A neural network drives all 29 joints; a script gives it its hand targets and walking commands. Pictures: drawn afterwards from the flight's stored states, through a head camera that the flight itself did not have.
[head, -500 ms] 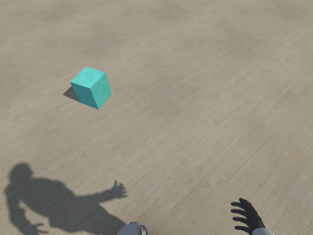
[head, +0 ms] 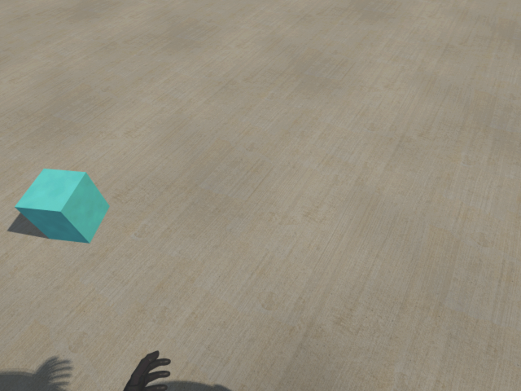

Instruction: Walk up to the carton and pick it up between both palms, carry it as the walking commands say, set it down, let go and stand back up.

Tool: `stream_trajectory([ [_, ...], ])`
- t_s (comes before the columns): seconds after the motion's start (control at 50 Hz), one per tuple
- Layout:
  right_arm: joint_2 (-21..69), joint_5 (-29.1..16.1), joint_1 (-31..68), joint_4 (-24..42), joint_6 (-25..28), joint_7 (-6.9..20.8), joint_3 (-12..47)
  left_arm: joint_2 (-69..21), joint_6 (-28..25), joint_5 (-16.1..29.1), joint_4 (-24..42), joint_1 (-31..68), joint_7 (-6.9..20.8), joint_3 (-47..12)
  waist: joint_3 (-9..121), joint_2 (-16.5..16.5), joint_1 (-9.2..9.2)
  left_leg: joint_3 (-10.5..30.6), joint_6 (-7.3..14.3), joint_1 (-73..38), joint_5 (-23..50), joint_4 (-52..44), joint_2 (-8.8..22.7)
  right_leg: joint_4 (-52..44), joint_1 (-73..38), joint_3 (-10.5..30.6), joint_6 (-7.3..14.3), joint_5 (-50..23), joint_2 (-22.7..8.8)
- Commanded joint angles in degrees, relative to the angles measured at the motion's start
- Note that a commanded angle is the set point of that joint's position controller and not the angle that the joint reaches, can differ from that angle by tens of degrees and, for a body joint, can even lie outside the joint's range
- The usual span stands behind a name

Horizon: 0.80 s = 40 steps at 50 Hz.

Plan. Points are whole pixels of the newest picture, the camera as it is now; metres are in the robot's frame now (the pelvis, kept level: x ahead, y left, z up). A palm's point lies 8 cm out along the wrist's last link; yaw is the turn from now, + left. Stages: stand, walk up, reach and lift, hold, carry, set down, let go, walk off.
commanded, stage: walk up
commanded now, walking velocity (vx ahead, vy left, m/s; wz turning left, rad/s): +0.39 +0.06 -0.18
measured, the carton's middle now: (67, 206) +0.97 +0.86 -0.64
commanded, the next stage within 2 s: none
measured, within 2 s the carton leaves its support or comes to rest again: neither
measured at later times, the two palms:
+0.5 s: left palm out of the picture +0.09 +0.30 -0.14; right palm (356, 303) +0.27 -0.16 -0.10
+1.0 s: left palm (83, 376) +0.19 +0.30 -0.10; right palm (349, 263) +0.36 -0.17 -0.12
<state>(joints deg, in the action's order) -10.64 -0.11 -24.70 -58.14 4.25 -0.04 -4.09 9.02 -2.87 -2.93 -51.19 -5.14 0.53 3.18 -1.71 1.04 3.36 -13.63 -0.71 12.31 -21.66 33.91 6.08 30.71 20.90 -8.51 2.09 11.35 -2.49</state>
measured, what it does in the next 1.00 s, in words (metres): walks ahead, turning left: left foot, then right foot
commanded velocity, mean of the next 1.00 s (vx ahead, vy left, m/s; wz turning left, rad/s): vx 0.18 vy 0.04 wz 0.25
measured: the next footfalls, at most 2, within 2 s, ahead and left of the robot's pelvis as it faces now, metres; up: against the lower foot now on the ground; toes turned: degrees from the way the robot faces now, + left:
left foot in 0.40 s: +0.18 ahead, +0.19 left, +0.00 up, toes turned +14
right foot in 0.76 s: +0.30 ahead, -0.03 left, +0.00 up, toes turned +4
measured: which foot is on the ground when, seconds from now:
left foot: up 0.00-0.38, down 0.40-0.76, up 0.78-1.00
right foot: down 0.00-0.40, up 0.42-0.74, down 0.76-1.00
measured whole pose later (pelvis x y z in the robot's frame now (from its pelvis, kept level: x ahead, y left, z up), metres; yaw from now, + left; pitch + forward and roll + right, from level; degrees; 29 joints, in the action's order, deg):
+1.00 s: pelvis +0.20 +0.05 +0.01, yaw +19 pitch +0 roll +2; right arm -13.7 1.5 -13.3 -48.0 -2.5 1.1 -6.5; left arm 10.9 -1.9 -1.6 -51.6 -12.6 -2.7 0.9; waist -2.8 0.9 -0.9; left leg -2.6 -2.0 24.9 -23.4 56.6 1.8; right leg 26.7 15.3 -13.6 2.0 11.7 -6.7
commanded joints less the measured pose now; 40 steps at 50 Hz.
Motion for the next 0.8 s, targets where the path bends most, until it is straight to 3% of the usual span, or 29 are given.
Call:
stream_trajectory([
  [0.0,-4.0,0.4,7.1,9.0,-0.1,0.2,-0.5,16.9,-0.5,0.8,-2.7,-23.4,-1.7,4.2,7.8,-16.5,-11.86,4.9,-0.5,32.3,-10.2,25.7,-2.8,-19.1,-28.8,38.0,10.1,16.7,-25.9],
  [0.02,-7.8,1.3,9.9,8.6,-0.9,0.5,-1.5,15.3,0.1,1.7,-3.4,-19.8,-2.2,3.4,4.5,-5.9,-10.11,10.6,-0.6,33.2,-7.2,31.1,-1.4,-17.7,-25.1,36.1,10.8,3.7,-26.9],
  [0.04,-6.3,0.4,7.3,6.0,-1.7,0.4,-0.9,13.0,-0.5,1.4,-2.7,-14.8,-2.5,2.6,3.2,-0.8,-7.32,14.7,-0.3,28.3,-3.5,32.9,-2.4,-14.2,-20.6,28.1,9.2,-20.5,-25.9],
  [0.06,-3.8,-0.6,4.6,4.3,-2.5,0.0,-0.5,11.4,-1.1,1.2,-1.7,-11.0,-2.7,2.0,3.6,-1.1,-4.77,17.3,-0.4,23.0,-2.9,33.0,-3.3,-10.9,-17.4,16.7,6.4,-41.8,-24.2],
  [0.08,-3.6,-0.3,3.1,4.2,-2.7,-0.3,-0.8,9.8,-1.6,1.5,-1.8,-8.8,-2.7,1.9,4.0,-5.9,-3.47,17.3,-0.5,19.7,-1.1,30.7,-2.9,-10.4,-14.4,10.3,4.8,-44.9,-20.3],
  [0.12,-4.3,0.8,3.0,4.6,-3.2,0.2,-1.7,7.3,-2.1,1.7,-3.6,-10.5,-2.2,1.5,4.5,-10.6,-3.21,15.2,-1.0,18.3,3.1,28.0,-3.4,-11.9,-13.0,6.6,2.9,-33.7,-16.5],
  [0.14,-4.0,1.0,3.9,5.1,-3.6,0.7,-1.8,6.7,-2.2,1.6,-4.2,-11.7,-1.9,1.3,4.6,-12.2,-3.67,14.3,-1.0,18.8,4.6,26.2,-2.9,-13.3,-13.3,6.2,2.8,-24.6,-15.3],
  [0.18,-2.4,1.4,8.2,7.2,-4.3,2.1,-1.4,6.2,-2.1,1.4,-4.5,-12.9,-1.4,1.2,2.1,-14.3,-4.86,11.4,-0.8,19.5,8.5,18.5,-0.2,-19.0,-11.4,6.9,2.7,3.1,-13.9],
  [0.2,-2.2,1.7,11.0,8.3,-4.4,2.7,-1.2,6.5,-2.0,1.5,-4.5,-13.0,-1.2,1.0,-0.5,-14.4,-5.46,9.9,-1.0,18.8,9.8,14.0,0.1,-21.3,-9.7,7.7,2.7,9.1,-14.0],
  [0.32,-2.8,1.4,16.3,10.8,-2.8,2.3,-0.7,10.4,-2.2,1.2,-7.1,-17.8,-0.6,1.0,-3.7,-8.7,-6.93,4.8,-1.1,10.1,3.9,-0.2,-1.3,-18.1,-9.5,6.5,4.5,1.4,-15.6],
  [0.36,-3.2,1.8,10.9,8.7,-1.6,1.9,-1.1,10.1,-1.6,1.5,-7.5,-17.5,-0.6,1.0,-0.2,-5.8,-4.08,3.6,-0.4,-2.4,8.2,-7.3,-2.5,-8.8,-5.8,3.9,2.9,-3.9,-12.9],
  [0.38,-6.1,2.3,4.2,6.6,-0.6,1.4,-2.1,8.2,-1.5,1.4,-7.0,-16.9,-0.7,0.5,4.9,-0.9,-0.91,8.9,0.9,-15.1,9.5,-8.8,1.8,2.2,0.3,1.1,0.7,-5.6,-9.5],
  [0.4,-12.7,2.5,-2.4,5.9,0.0,0.5,-3.6,3.3,-1.9,1.9,-3.7,-15.0,-0.5,-0.9,10.8,13.0,2.03,24.5,4.6,-25.7,12.6,-13.7,16.6,19.6,11.8,-3.1,-3.0,9.1,-3.7],
  [0.42,-17.6,1.2,-5.0,4.6,-0.1,0.3,-4.1,4.3,-1.5,1.2,-2.0,-13.3,-1.2,-0.3,8.3,18.7,3.0,32.5,10.3,-20.8,23.3,-18.8,23.9,29.3,18.4,-0.6,-3.3,21.9,-0.9],
  [0.44,-14.1,0.5,-2.6,4.5,-0.1,0.4,-3.2,5.4,-0.8,0.6,-2.1,-11.5,-1.4,0.2,5.9,13.0,1.17,27.0,10.6,-16.0,29.7,-17.1,22.1,35.2,17.8,4.5,-2.9,21.1,-3.5],
  [0.48,-7.0,0.8,6.6,5.4,-0.9,0.0,-0.7,4.3,-0.7,0.7,-2.6,-11.7,0.0,0.4,2.3,10.3,-3.7,17.6,8.6,-8.0,37.8,-16.0,13.1,32.4,13.5,4.0,-3.4,15.6,-6.3],
  [0.5,-8.1,0.5,10.9,6.1,-1.7,-0.6,-0.7,5.9,-0.6,0.9,-2.1,-11.4,0.1,1.2,0.6,11.1,-5.24,14.7,8.8,-5.1,50.3,-13.8,9.6,29.6,10.6,3.3,-4.6,15.5,-6.5],
  [0.52,-9.9,0.6,12.6,6.6,-2.3,-1.0,-1.1,6.3,-0.4,1.7,-2.6,-12.6,0.0,1.2,1.1,10.4,-6.02,12.4,9.6,-4.5,61.8,-11.3,7.5,27.2,8.1,2.2,-5.7,15.7,-5.1],
  [0.54,-10.9,1.4,10.7,6.8,-2.3,-1.1,-1.8,6.3,0.1,2.6,-3.2,-12.7,-0.5,1.3,1.8,7.2,-5.06,13.9,10.6,-6.4,69.8,-10.3,8.2,26.2,8.2,1.9,-6.3,15.4,-3.1],
  [0.56,-12.0,1.7,9.2,6.4,-2.4,-1.1,-2.2,5.4,0.7,2.9,-3.2,-13.4,-1.0,1.1,3.5,6.5,-5.06,14.2,11.4,-7.9,69.1,-10.0,8.7,24.5,7.8,2.5,-6.5,14.1,-3.1],
  [0.62,-10.3,2.0,10.6,7.0,-3.0,-0.8,-2.2,4.4,2.2,3.3,-2.2,-10.9,-2.0,0.3,4.3,7.6,-5.27,15.8,10.8,-2.8,48.7,-11.3,7.7,15.8,2.4,2.6,-5.7,7.9,-2.6],
  [0.66,-10.3,1.9,10.6,7.5,-3.7,-0.5,-2.6,5.4,2.7,3.6,-1.7,-8.7,-2.5,0.3,3.2,8.1,-4.51,19.2,10.1,0.4,42.1,-10.8,7.9,11.4,-1.2,2.4,-5.1,6.5,-1.0],
  [0.7,-11.2,1.6,10.7,7.9,-4.4,-0.5,-3.2,6.1,2.5,3.6,-2.1,-9.3,-2.8,0.3,3.0,7.1,-4.97,21.6,8.3,2.3,35.7,-8.7,7.8,4.5,-6.1,2.5,-4.2,3.3,-0.4],
  [0.72,-10.9,1.2,10.9,8.3,-4.8,-0.5,-3.1,7.0,1.9,3.3,-2.6,-11.4,-3.0,0.4,3.1,4.7,-6.28,21.6,6.0,6.0,28.3,-6.1,6.2,-3.0,-12.4,2.9,-3.8,-3.2,-1.2],
  [0.74,-7.9,0.9,9.8,9.3,-4.9,-0.5,-2.2,10.6,1.1,2.5,-2.7,-13.6,-3.3,1.0,4.6,-3.6,-6.67,19.5,2.5,11.1,16.3,0.8,2.0,-10.2,-18.8,12.1,-2.2,-6.8,-10.3],
  [0.76,-1.4,0.3,7.9,11.4,-5.3,-1.0,-0.9,15.4,0.9,2.6,-1.2,-12.8,-3.3,1.4,5.0,-19.3,-6.05,11.8,-0.4,19.2,-10.5,14.5,-8.5,-15.8,-20.2,25.5,2.5,-16.2,-26.0],
  [0.78,-5.8,1.1,7.0,11.1,-6.3,-1.8,-2.4,15.9,1.4,2.9,-1.4,-13.1,-3.4,1.4,6.7,-16.5,-6.75,16.0,-0.5,16.9,-16.3,24.2,-7.9,-14.0,-14.9,25.2,7.1,-16.7,-26.1],
])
